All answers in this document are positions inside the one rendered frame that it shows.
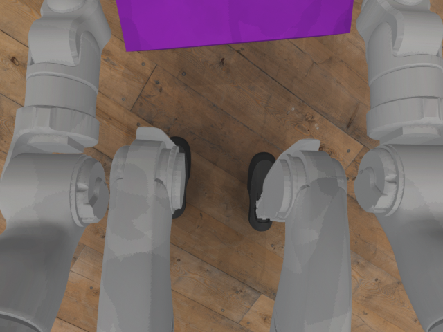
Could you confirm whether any robot right upper arm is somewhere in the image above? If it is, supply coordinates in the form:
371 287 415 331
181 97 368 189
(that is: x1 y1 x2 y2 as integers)
354 144 443 332

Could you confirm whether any left robot forearm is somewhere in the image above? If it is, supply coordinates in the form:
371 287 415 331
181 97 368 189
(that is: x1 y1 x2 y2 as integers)
0 0 111 218

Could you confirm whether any right robot foot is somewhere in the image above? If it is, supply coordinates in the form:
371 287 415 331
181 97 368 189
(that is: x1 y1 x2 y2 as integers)
247 152 276 231

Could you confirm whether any carton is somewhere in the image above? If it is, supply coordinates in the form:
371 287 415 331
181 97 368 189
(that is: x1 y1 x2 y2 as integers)
116 0 354 52

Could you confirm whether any robot right shin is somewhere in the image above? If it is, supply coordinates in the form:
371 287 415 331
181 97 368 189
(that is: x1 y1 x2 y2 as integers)
256 138 347 222

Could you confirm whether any right robot forearm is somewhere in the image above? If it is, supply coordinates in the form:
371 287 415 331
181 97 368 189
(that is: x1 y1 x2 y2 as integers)
356 0 443 145

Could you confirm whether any robot left upper arm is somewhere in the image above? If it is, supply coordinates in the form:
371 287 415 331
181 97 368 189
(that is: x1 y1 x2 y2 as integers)
0 153 109 332

